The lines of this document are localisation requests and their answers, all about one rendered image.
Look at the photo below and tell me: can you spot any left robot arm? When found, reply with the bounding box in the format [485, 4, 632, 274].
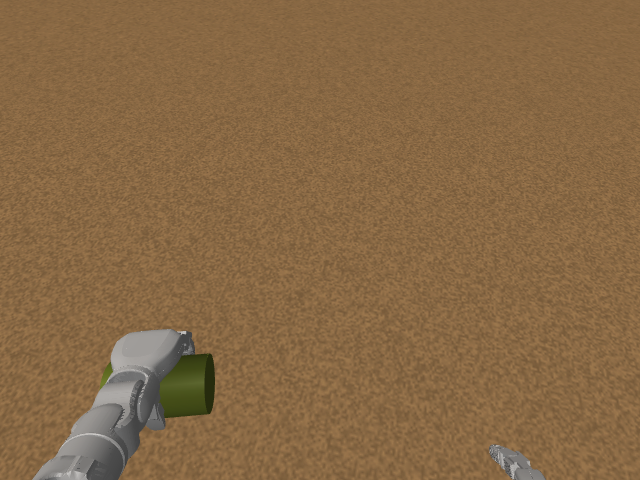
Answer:
[32, 365, 160, 480]

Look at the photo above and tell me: can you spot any left robot hand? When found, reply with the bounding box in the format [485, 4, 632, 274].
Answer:
[111, 329, 195, 430]

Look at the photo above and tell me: can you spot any can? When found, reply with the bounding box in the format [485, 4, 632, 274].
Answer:
[99, 353, 215, 418]

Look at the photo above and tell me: can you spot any right robot hand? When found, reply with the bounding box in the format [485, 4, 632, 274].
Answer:
[489, 444, 546, 480]

